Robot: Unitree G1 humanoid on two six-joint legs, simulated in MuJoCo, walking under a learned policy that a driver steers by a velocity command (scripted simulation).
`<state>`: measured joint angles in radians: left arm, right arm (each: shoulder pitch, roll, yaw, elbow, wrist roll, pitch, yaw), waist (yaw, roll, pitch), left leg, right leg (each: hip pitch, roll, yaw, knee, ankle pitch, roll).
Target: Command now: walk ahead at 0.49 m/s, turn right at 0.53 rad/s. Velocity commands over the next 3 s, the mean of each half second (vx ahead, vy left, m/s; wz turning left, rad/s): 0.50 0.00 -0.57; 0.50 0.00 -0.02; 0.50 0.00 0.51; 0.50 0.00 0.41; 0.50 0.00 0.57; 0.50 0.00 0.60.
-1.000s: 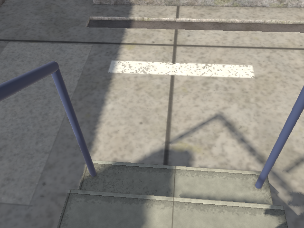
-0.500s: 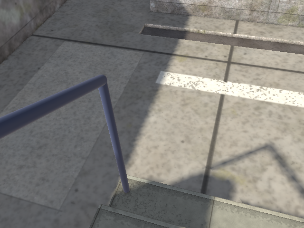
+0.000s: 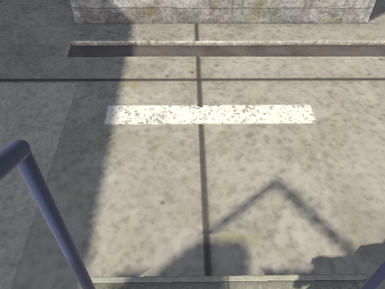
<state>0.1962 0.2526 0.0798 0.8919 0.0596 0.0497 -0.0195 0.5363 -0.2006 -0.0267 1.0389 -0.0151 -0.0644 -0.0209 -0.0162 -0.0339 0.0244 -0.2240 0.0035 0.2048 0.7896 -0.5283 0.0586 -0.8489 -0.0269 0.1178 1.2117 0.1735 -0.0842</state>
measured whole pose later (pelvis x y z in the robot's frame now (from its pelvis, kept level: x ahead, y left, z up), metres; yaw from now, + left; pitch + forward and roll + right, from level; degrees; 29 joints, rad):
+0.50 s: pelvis +0.24 -0.08 -0.14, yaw -19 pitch +0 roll +1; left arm 0.37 0.19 0.04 0.97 0.01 -0.02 0.02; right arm 0.17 -0.22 -0.03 0.88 -0.07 -0.03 -0.03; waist 0.01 0.03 0.06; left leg -0.75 0.10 -0.04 1.23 -0.16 -0.04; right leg -0.35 0.14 0.03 0.68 -0.32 -0.12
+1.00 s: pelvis +0.55 -0.08 -0.30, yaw -15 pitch +1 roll +1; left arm 0.33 0.22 0.04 0.92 0.05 -0.03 0.02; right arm 0.35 -0.18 -0.05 0.98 -0.02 -0.04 0.03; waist 0.01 -0.05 0.00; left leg -0.34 -0.10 -0.01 0.68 -0.33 0.09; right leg -0.63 0.00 0.00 1.86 -0.56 -0.07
